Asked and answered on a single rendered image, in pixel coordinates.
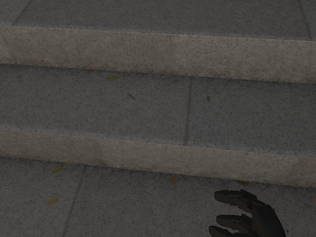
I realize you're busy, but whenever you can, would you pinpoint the right robot hand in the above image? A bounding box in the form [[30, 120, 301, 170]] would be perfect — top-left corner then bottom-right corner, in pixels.
[[208, 189, 288, 237]]

